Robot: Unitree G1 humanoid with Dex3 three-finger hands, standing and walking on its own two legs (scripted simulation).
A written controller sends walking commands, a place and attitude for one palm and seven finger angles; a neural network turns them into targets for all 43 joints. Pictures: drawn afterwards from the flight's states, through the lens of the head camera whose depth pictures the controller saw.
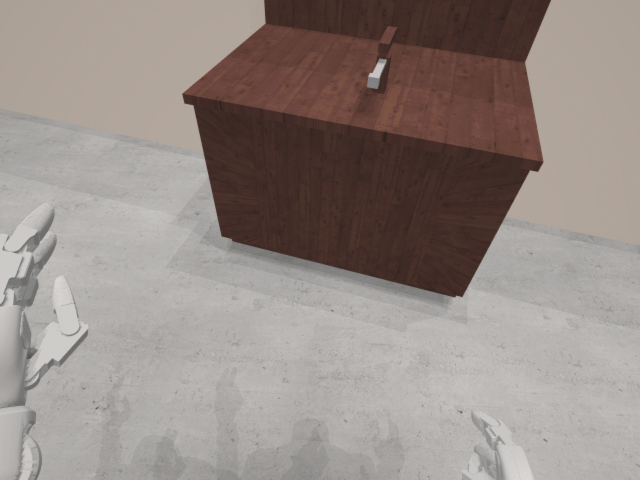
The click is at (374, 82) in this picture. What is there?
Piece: tap's lever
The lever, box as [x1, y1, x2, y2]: [367, 73, 380, 88]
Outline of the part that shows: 370,73 368,76 367,86 377,88 380,74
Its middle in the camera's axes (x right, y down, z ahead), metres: +0.13 -0.41 +0.99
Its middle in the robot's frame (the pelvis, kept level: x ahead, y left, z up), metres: +1.03 -0.08 +0.04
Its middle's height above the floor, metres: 0.81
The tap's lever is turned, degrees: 0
